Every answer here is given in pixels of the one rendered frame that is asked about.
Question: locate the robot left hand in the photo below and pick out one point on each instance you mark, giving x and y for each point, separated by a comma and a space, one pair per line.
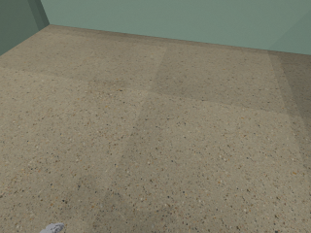
53, 228

